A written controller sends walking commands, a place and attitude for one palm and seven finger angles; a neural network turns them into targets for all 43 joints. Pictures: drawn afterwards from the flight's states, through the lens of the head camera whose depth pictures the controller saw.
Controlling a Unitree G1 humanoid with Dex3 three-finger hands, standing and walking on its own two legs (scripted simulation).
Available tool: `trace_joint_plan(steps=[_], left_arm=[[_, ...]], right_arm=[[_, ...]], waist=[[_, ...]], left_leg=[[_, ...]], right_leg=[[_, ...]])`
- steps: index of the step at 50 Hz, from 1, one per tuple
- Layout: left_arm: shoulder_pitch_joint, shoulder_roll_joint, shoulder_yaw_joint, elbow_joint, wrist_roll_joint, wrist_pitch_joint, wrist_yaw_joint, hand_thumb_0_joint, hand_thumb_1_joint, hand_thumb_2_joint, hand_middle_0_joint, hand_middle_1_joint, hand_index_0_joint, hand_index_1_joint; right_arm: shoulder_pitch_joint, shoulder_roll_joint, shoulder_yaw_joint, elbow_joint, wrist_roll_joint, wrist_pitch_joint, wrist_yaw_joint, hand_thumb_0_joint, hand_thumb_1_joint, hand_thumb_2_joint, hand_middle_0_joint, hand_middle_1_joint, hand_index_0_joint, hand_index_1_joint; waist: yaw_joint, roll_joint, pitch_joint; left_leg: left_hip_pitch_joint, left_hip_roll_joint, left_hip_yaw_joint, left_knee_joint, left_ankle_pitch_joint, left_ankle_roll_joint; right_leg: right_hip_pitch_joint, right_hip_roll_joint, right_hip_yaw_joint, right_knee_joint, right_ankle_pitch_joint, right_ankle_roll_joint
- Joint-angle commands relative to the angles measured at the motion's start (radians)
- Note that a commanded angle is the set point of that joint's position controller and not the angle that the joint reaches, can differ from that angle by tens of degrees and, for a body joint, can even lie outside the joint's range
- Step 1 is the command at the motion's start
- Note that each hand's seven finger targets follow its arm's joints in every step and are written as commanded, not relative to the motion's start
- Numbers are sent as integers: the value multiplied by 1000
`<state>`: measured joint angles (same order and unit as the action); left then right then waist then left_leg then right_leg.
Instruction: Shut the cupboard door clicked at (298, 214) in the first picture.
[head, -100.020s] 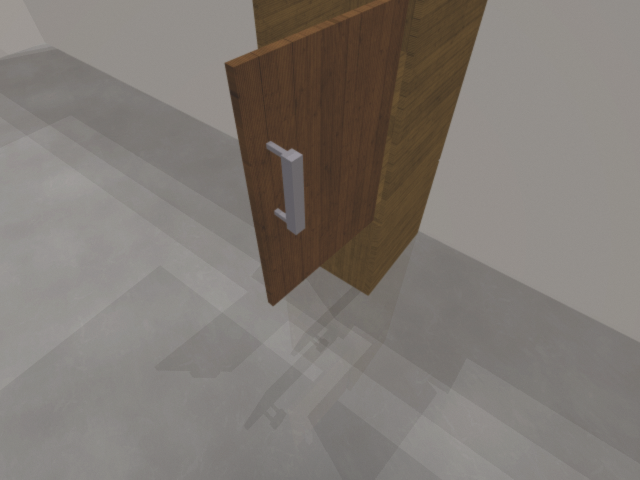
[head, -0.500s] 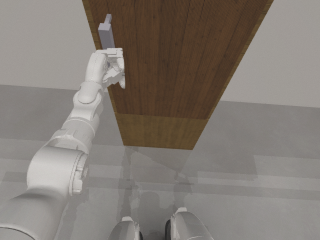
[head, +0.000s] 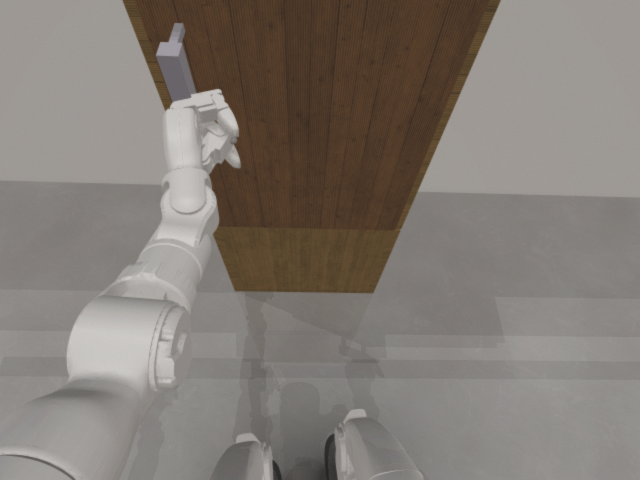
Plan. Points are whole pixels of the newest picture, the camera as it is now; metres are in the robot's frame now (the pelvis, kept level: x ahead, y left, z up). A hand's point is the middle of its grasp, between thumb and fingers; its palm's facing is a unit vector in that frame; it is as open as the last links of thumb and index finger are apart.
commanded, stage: pull the fist back off the door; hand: left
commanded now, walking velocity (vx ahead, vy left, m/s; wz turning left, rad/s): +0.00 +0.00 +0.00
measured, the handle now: (191, 97) +0.59 +0.10 +0.10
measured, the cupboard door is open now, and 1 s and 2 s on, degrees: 0 0 0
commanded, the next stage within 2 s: draw the hand back to the body in 0.54 s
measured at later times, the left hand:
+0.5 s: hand (229, 176) +0.45 +0.05 +0.10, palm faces +0.02 -1.00 +0.00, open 3.1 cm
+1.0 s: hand (164, 210) +0.39 +0.11 +0.13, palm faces +0.04 -1.00 -0.03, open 3.1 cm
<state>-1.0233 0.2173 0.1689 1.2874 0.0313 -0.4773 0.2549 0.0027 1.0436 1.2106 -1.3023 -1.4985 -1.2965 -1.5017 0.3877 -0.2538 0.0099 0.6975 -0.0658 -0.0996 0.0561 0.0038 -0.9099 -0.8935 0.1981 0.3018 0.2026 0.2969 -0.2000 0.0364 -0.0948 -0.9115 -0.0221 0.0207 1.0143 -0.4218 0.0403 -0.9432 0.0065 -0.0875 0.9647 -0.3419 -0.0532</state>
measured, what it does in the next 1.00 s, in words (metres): stands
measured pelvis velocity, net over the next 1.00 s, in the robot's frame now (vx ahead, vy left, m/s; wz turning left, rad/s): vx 0.05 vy -0.02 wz -0.01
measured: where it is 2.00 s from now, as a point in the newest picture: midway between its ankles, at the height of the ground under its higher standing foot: outside the picture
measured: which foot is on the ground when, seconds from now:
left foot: down 0.00-1.00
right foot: down 0.00-1.00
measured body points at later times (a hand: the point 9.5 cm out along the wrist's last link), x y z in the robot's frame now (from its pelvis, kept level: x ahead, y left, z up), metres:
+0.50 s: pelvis +0.04 -0.01 +0.03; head +0.11 -0.03 +0.47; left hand +0.45 +0.11 +0.10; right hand +0.11 -0.27 -0.09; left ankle +0.03 +0.09 -0.67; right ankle +0.07 -0.09 -0.67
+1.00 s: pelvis +0.05 -0.02 +0.05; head +0.06 -0.04 +0.50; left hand +0.38 +0.16 +0.14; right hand +0.17 -0.26 -0.06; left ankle +0.03 +0.09 -0.67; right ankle +0.07 -0.09 -0.67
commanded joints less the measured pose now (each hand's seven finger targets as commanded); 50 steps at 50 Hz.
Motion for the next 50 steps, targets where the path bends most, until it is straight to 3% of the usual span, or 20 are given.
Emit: trace_joint_plan(steps=[1, 5, 8, 11, 12, 15, 20, 21, 25, 27, 30, 33, 35, 37, 38, 39, 41, 45, 48, 50], left_arm=[[-603, 140, 19, -272, -69, -29, -67, 0, 900, 900, -1300, -1500, -1300, -1500], [-467, 100, 30, -327, -107, -55, -88, 0, 900, 900, -1300, -1500, -1300, -1500], [-322, 65, 7, -313, -92, -68, -101, 0, 900, 900, -1300, -1500, -1300, -1500], [-139, 87, 34, -277, -74, -37, -107, 0, 900, 900, -1300, -1500, -1300, -1500], [-116, 101, 45, -303, -73, -27, -107, 0, 900, 900, -1300, -1500, -1300, -1500], [-46, 41, 12, -460, -93, -22, -109, 0, 900, 900, -1300, -1500, -1300, -1500], [18, -49, -83, -801, -113, -77, -99, 0, 900, 900, -1300, -1500, -1300, -1500], [37, -89, -133, -840, -106, -82, -100, 0, 900, 900, -1300, -1500, -1300, -1500], [81, -117, -195, -817, -76, -40, -90, 0, 900, 900, -1300, -1500, -1300, -1500], [101, -120, -196, -748, -72, 4, -82, 0, 900, 900, -1300, -1500, -1300, -1500], [92, -71, -137, -717, -88, 54, -67, 0, 900, 900, -1300, -1500, -1300, -1500], [79, -93, -135, -750, -107, 51, -64, 0, 900, 900, -1300, -1500, -1300, -1500], [188, -19, -55, -808, -114, 31, -71, 0, 900, 900, -1300, -1500, -1300, -1500], [267, 7, -38, -892, -115, 18, -88, 0, 900, 900, -1300, -1500, -1300, -1500], [328, -12, -66, -921, -111, 21, -106, 0, 900, 900, -1300, -1500, -1300, -1500], [408, 23, -33, -919, -115, 34, -119, 0, 900, 900, -1300, -1500, -1300, -1500], [477, 0, -72, -967, -121, 73, -158, 0, 900, 900, -1300, -1500, -1300, -1500], [522, -26, -120, -1083, -179, 177, -236, 0, 900, 900, -1300, -1500, -1300, -1500], [493, -9, -125, -1224, -212, 207, -266, 0, 900, 900, -1300, -1500, -1300, -1500], [512, 13, -116, -1315, -214, 199, -271, 0, 900, 900, -1300, -1500, -1300, -1500]], right_arm=[[138, -173, -59, -79, 25, -8, -23, 0, -900, -900, 200, 300, 200, 300], [121, -158, -60, -96, 29, -8, -23, 0, -900, -900, 200, 300, 200, 300], [110, -148, -60, -105, 28, 2, -14, 0, -900, -900, 200, 300, 200, 300], [102, -149, -60, -128, 35, 24, -8, 0, -900, -900, 200, 300, 200, 300], [101, -149, -62, -138, 37, 33, -8, 0, -900, -900, 200, 300, 200, 300], [78, -136, -68, -174, 44, 42, -7, 0, -900, -900, 200, 300, 200, 300], [37, -117, -83, -190, 47, 27, -11, 0, -900, -900, 200, 300, 200, 300], [25, -111, -81, -189, 46, 24, -11, 0, -900, -900, 200, 300, 200, 300], [2, -108, -80, -160, 50, 26, -22, 0, -900, -900, 200, 300, 200, 300], [-16, -109, -75, -156, 55, 33, -29, 0, -900, -900, 200, 300, 200, 300], [-47, -104, -61, -160, 61, 41, -46, 0, -900, -900, 200, 300, 200, 300], [-71, -92, -53, -171, 57, 35, -49, 0, -900, -900, 200, 300, 200, 300], [-80, -93, -55, -192, 58, 33, -51, 0, -900, -900, 200, 300, 200, 300], [-88, -87, -54, -212, 56, 32, -48, 0, -900, -900, 200, 300, 200, 300], [-95, -83, -52, -225, 60, 32, -44, 0, -900, -900, 200, 300, 200, 300], [-95, -89, -53, -236, 64, 37, -45, 0, -900, -900, 200, 300, 200, 300], [-109, -87, -52, -250, 79, 46, -44, 0, -900, -900, 200, 300, 200, 300], [-159, -92, -44, -272, 108, 54, -66, 0, -900, -900, 200, 300, 200, 300], [-194, -89, -37, -278, 115, 40, -89, 0, -900, -900, 200, 300, 200, 300], [-213, -81, -32, -274, 117, 21, -98, 0, -900, -900, 200, 300, 200, 300]], waist=[[-39, -29, -461], [7, -45, -469], [27, -82, -393], [67, -99, -346], [77, -112, -355], [107, -50, -409], [111, -29, -495], [103, -16, -481], [74, -59, -353], [71, -104, -278], [94, -100, -282], [113, -85, -341], [168, -55, -428], [189, -72, -479], [197, -70, -464], [212, -105, -458], [201, -138, -379], [179, -138, -229], [174, -101, -214], [183, -20, -222]], left_leg=[[232, 4, -69, -198, -6, -13], [243, 2, -48, -208, 48, -12], [199, -3, -25, -210, 57, -9], [172, -8, -4, -222, 81, -8], [176, -9, 2, -227, 91, -8], [263, -7, 8, -240, 186, -12], [417, 6, -4, -226, 341, -15], [434, 9, -6, -224, 355, -14], [424, 17, -18, -237, 296, -16], [386, 12, -18, -253, 217, -15], [377, 0, -10, -274, 194, -16], [393, -3, -9, -271, 230, -20], [424, -2, -3, -275, 314, -24], [434, -4, 8, -281, 363, -21], [434, -4, 12, -291, 376, -20], [418, -3, 12, -297, 387, -17], [413, 1, 17, -324, 359, -16], [459, 1, 19, -373, 253, -10], [518, 0, 7, -397, 226, -4], [564, 1, -1, -407, 240, -5]], right_leg=[[325, 14, 101, -209, 6, 39], [394, 15, 106, -218, 70, 36], [423, 12, 117, -230, 96, 37], [468, 5, 129, -243, 131, 36], [494, 1, 133, -250, 141, 37], [533, 9, 119, -235, 260, 31], [558, 18, 95, -201, 423, 33], [546, 17, 93, -198, 437, 34], [472, 11, 83, -216, 364, 43], [456, 4, 88, -246, 286, 46], [502, -5, 105, -270, 261, 44], [545, -7, 104, -252, 307, 40], [628, -6, 106, -228, 408, 32], [703, -11, 113, -224, 500, 37], [725, -12, 115, -228, 532, 37], [758, -15, 117, -232, 562, 38], [760, -23, 123, -264, 581, 53], [715, -27, 136, -370, 401, 67], [713, -23, 134, -411, 294, 56], [716, -18, 125, -409, 279, 43]])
